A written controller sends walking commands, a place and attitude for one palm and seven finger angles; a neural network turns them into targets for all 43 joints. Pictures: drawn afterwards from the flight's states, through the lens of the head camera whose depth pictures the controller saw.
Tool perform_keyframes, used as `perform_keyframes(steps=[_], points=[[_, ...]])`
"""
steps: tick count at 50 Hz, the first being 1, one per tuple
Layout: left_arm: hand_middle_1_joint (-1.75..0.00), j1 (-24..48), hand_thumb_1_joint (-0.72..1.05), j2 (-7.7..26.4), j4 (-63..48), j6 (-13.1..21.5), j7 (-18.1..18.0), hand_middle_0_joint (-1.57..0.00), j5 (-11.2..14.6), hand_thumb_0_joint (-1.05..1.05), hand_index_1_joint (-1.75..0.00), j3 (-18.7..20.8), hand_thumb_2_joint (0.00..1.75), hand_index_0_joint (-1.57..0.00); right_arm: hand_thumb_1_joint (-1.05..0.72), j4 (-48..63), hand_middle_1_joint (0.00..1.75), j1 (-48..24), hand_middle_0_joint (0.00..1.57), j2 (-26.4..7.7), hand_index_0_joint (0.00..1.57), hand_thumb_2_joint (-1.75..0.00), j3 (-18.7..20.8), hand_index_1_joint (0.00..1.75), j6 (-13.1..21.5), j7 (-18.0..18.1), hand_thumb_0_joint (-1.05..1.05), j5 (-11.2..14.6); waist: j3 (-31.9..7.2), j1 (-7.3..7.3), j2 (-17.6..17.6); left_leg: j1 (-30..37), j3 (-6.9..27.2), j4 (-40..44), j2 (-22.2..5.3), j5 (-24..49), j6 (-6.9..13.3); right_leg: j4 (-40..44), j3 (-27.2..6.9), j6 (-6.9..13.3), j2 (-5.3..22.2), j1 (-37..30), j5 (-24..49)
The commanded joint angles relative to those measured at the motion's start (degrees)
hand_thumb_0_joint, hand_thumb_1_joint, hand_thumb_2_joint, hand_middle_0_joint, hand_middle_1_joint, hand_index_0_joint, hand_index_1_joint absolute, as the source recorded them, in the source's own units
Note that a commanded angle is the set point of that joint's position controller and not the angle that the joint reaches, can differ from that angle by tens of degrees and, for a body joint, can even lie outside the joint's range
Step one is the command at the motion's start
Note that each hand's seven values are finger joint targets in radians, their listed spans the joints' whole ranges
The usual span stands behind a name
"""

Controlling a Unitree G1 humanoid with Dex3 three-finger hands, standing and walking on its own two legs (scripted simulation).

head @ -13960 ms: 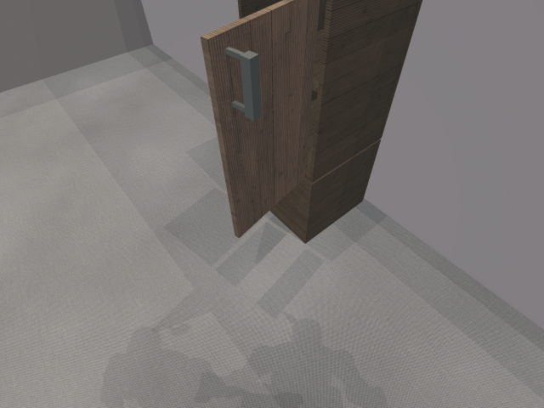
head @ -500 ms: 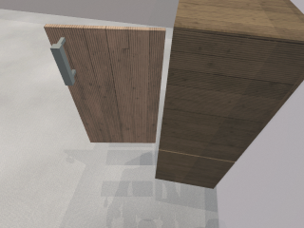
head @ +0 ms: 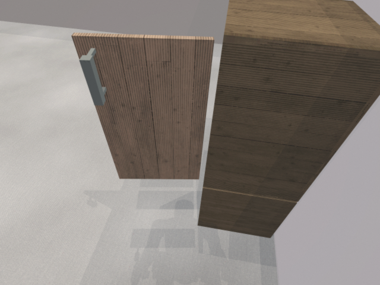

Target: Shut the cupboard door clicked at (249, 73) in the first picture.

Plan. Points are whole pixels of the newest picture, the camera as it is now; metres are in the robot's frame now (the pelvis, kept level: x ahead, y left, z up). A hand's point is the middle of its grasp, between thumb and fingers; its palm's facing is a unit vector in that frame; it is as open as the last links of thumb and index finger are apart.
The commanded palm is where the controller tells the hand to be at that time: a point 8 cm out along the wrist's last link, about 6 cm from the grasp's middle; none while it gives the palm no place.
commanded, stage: shuffle to correct the standing spot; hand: left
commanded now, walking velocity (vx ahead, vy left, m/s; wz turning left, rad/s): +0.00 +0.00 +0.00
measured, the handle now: (96, 77) +0.55 +0.28 +0.16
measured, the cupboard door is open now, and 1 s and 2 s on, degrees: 100 100 100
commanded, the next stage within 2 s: come to a stop and stand still in 0.56 s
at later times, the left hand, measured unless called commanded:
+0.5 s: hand out of the picture +0.02 +0.20 -0.18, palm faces +0.04 -0.99 -0.14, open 7.4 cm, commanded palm none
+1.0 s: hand (102, 277) +0.18 +0.23 -0.19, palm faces +0.08 -0.98 -0.18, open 7.2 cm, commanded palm none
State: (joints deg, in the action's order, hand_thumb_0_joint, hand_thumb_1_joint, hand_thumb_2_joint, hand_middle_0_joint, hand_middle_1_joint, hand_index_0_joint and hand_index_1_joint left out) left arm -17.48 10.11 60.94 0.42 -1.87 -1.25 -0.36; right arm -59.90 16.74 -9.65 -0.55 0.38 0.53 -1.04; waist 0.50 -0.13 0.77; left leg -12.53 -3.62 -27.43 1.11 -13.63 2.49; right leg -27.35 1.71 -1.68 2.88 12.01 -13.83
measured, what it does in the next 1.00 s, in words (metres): walks ahead: right foot, then left foot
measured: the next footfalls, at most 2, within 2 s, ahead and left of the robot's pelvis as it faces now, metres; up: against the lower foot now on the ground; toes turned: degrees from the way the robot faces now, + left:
right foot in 0.74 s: +0.20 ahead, -0.08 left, +0.00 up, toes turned -5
left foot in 0.98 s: +0.18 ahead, +0.16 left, +0.00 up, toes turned +6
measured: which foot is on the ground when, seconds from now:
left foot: down 0.00-0.74, up 0.76-0.96, down 0.98-1.00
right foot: down 0.00-0.38, up 0.40-0.72, down 0.74-1.00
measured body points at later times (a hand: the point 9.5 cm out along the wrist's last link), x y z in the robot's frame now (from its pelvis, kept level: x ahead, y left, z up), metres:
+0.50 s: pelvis +0.05 +0.03 +0.00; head +0.06 +0.05 +0.45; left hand +0.02 +0.25 -0.17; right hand +0.03 -0.20 -0.15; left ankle +0.01 +0.09 -0.74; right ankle +0.02 -0.10 -0.69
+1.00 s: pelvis +0.11 +0.05 -0.02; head +0.13 +0.08 +0.43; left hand +0.18 +0.28 -0.18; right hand +0.14 -0.18 -0.16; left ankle +0.14 +0.16 -0.74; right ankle +0.16 -0.08 -0.74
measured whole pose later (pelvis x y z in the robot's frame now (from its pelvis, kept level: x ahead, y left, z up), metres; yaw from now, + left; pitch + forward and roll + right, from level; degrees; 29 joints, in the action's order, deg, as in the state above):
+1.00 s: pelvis +0.11 +0.05 -0.02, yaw +2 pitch -2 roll -1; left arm -10.3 10.3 55.5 -1.0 -2.1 -1.2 2.8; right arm -58.9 14.9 -7.7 1.8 -0.3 1.3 -0.9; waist 4.9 -0.7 2.5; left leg -17.9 -3.9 -36.4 -2.0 -16.3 -0.3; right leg -36.2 6.2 -0.4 4.0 18.8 -15.2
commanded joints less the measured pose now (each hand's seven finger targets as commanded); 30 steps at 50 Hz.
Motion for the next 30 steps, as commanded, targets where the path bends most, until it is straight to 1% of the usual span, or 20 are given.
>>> perform_keyframes(steps=[1,4,5,8,9,11,13,14,15,16,17,18,19,20,21,22,24,26,27,30], points=[[-0.3,-3.3,0.9,5.2,-2.2,0.8,-0.1,-0.2,0.2,0.0,-0.3,0.7,0.9,-0.2,-0.9,2.2,0.3,1.4,0.2,-7.1,0.2,-0.9,1.6,0.3,1.4,0.6,0.0,0.3,4.1,0.41,-1.0,-5.3,8.8,10.4,-6.7,-5.7,-0.2,4.7,-3.9,3.4,2.8,-0.2,0.2],[-0.3,-3.7,0.9,5.2,-1.9,0.9,-0.1,-0.2,0.3,0.0,-0.3,0.6,0.9,-0.2,-0.9,1.7,0.3,1.5,0.2,-7.0,0.2,-0.9,1.4,0.3,1.5,0.6,0.0,0.4,3.4,0.38,-1.2,-4.3,8.4,10.0,-6.5,-3.8,-0.3,5.0,-4.0,3.3,2.9,-0.6,1.5],[-0.3,-4.2,0.9,4.6,-1.7,0.8,-0.1,-0.2,0.3,0.0,-0.3,0.5,0.9,-0.2,-0.9,1.4,0.3,1.8,0.2,-6.4,0.2,-0.9,1.2,0.3,1.3,0.5,0.0,0.3,3.3,0.48,-1.6,-4.6,8.2,9.6,-6.2,-6.0,-0.3,5.2,-3.7,3.3,3.1,-0.8,-1.0],[-0.3,-5.2,0.9,5.7,-2.0,0.4,0.1,-0.2,-0.1,0.0,-0.3,1.4,0.9,-0.2,-0.9,1.6,0.3,2.1,0.2,-6.6,0.2,-0.9,1.5,0.3,0.3,0.3,0.0,0.0,4.3,0.77,-0.2,-7.5,7.6,7.3,-4.7,-14.6,0.1,5.6,-4.3,4.0,3.9,0.2,-12.9],[-0.3,-5.6,0.9,6.3,-2.2,0.3,0.2,-0.2,-0.1,0.0,-0.3,1.7,0.9,-0.2,-0.9,2.0,0.3,1.9,0.2,-6.5,0.2,-0.9,1.5,0.3,0.0,0.2,0.0,-0.1,5.7,0.96,1.2,-9.4,6.9,5.6,-3.8,-16.5,0.1,6.7,-5.4,4.5,4.8,1.3,-17.3],[-0.3,-6.6,0.9,7.4,-2.2,0.3,0.2,-0.2,-0.1,0.0,-0.3,2.4,0.9,-0.2,-0.9,2.3,0.3,2.2,0.2,-5.3,0.2,-0.9,1.5,0.3,-0.1,-0.1,0.0,-0.3,6.3,1.22,5.6,-11.1,3.6,-0.1,-1.3,-14.2,-0.5,10.2,-9.7,6.3,7.9,1.5,-22.9],[-0.3,-7.4,0.9,8.6,-2.5,0.5,0.0,-0.2,0.0,0.0,-0.3,3.2,0.9,-0.2,-0.9,2.5,0.3,2.6,0.2,-4.3,0.2,-0.9,1.6,0.3,-0.1,-0.2,0.0,-0.3,6.6,1.15,9.5,-11.4,0.6,-7.2,-0.5,-10.2,-1.0,13.9,-14.2,8.4,12.0,1.9,-25.7],[-0.3,-7.1,0.9,8.5,-2.7,0.6,-0.1,-0.2,0.1,0.0,-0.3,3.5,0.9,-0.2,-0.9,2.6,0.3,3.0,0.2,-3.9,0.2,-0.9,1.6,0.3,0.1,-0.3,0.0,-0.3,6.7,0.84,9.5,-10.0,0.5,-7.7,-0.8,-8.5,-0.9,14.1,-14.6,9.0,12.8,3.2,-24.3],[-0.3,-6.3,0.9,8.3,-3.0,0.7,-0.1,-0.2,0.0,0.0,-0.3,3.6,0.9,-0.2,-0.9,2.5,0.3,3.9,0.2,-3.5,0.2,-0.9,1.5,0.3,0.4,-0.4,0.0,-0.3,7.1,0.16,8.4,-7.3,0.4,-5.2,-1.1,-7.8,-0.8,12.7,-12.8,8.9,12.1,5.1,-22.4],[-0.3,-5.4,0.9,7.7,-3.3,0.7,0.1,-0.2,0.0,0.0,-0.3,3.4,0.9,-0.2,-0.9,1.8,0.3,5.7,0.2,-3.4,0.2,-0.9,1.5,0.3,0.8,-0.4,0.0,-0.2,6.7,-0.77,5.3,-3.5,0.8,-1.2,-1.2,-6.9,-0.7,9.3,-9.2,8.0,10.0,6.7,-19.2],[-0.3,-4.5,0.9,6.5,-3.6,0.5,0.3,-0.2,-0.1,0.0,-0.3,3.3,0.9,-0.2,-0.9,0.7,0.3,8.4,0.2,-4.0,0.2,-0.9,1.6,0.3,1.1,-0.4,0.0,-0.1,6.6,-1.73,-0.4,-0.1,3.1,2.4,-2.4,-6.7,-0.2,3.6,-4.4,6.5,6.1,8.6,-16.5],[-0.3,-4.1,0.9,4.1,-4.1,0.3,0.4,-0.2,-0.1,0.0,-0.3,2.8,0.9,-0.2,-0.9,-0.2,0.3,11.1,0.2,-6.5,0.2,-0.9,2.1,0.3,1.4,-0.1,0.0,-0.3,7.1,-2.43,-9.5,2.2,11.5,7.5,-8.1,-8.5,1.8,-5.2,1.0,4.7,1.5,12.7,-14.7],[-0.3,-3.1,0.9,1.9,-5.0,0.4,0.5,-0.2,-0.4,0.0,-0.3,2.1,0.9,-0.2,-0.9,-1.2,0.3,14.6,0.2,-9.0,0.2,-0.9,2.6,0.3,1.6,0.4,0.0,-0.5,7.1,-3.36,-17.0,5.8,21.9,14.5,-14.9,-9.4,5.0,-16.2,5.6,3.1,-2.3,18.4,-15.2],[-0.3,0.2,0.9,2.2,-6.1,0.6,0.4,-0.2,-0.7,0.0,-0.3,1.8,0.9,-0.2,-0.9,-1.8,0.3,16.4,0.2,-8.6,0.2,-0.9,2.4,0.3,1.8,1.0,0.0,-0.5,9.6,-4.32,-15.7,8.8,26.6,16.7,-17.8,-1.8,8.3,-25.4,3.1,3.3,-1.6,24.8,-17.9],[-0.3,0.6,0.9,2.2,-6.4,1.1,0.6,-0.2,-0.6,0.0,-0.3,2.0,0.9,-0.2,-0.9,-1.6,0.3,15.9,0.2,-7.7,0.2,-0.9,1.8,0.3,2.2,1.3,0.0,-0.4,9.1,-3.37,-12.0,10.4,25.8,15.0,-18.7,8.0,10.4,-30.4,0.7,3.8,0.4,26.9,-16.3],[-0.3,0.9,0.9,2.2,-6.0,1.6,0.9,-0.2,-0.4,0.0,-0.3,2.1,0.9,-0.2,-0.9,-1.2,0.3,14.6,0.2,-6.3,0.2,-0.9,1.5,0.3,2.6,1.3,0.0,-0.3,8.1,-2.59,-7.6,10.9,24.0,12.9,-18.9,16.9,12.1,-31.8,0.6,3.9,1.5,26.9,-15.2],[-0.3,0.8,0.9,0.7,-5.5,1.8,1.4,-0.2,0.1,0.0,-0.3,2.0,0.9,-0.2,-0.9,-0.5,0.3,12.3,0.2,-6.3,0.2,-0.9,1.2,0.3,3.4,1.3,0.0,-0.4,5.0,-1.31,-3.7,11.7,16.8,11.2,-17.2,28.6,12.1,-29.8,1.3,3.2,2.1,23.3,-12.1],[-0.3,0.9,0.9,-0.3,-5.3,1.4,1.6,-0.2,0.1,0.0,-0.3,1.8,0.9,-0.2,-0.9,-0.8,0.3,11.9,0.2,-6.2,0.2,-0.9,1.2,0.3,3.7,1.5,0.0,-0.3,3.2,-0.88,-5.0,11.0,12.3,11.6,-14.8,30.3,11.0,-26.6,2.9,2.8,1.4,19.7,-9.2],[-0.3,1.7,0.9,-0.5,-5.9,1.4,1.8,-0.2,0.2,0.0,-0.3,1.9,0.9,-0.2,-0.9,-0.8,0.3,11.5,0.2,-5.8,0.2,-0.9,1.1,0.3,3.7,1.6,0.0,-0.3,3.7,-0.8,-6.2,10.2,10.5,11.6,-13.9,30.6,10.5,-23.3,3.6,2.8,1.3,18.3,-8.3],[-0.3,4.4,0.9,-0.5,-7.1,1.2,1.8,-0.2,0.1,0.0,-0.3,2.1,0.9,-0.2,-0.9,-1.7,0.3,12.0,0.2,-5.6,0.2,-0.9,1.3,0.3,3.6,1.5,0.0,-0.4,4.3,-1.06,-7.0,8.5,9.3,11.9,-13.4,28.3,10.1,-16.9,4.6,3.1,0.1,14.3,-6.0]])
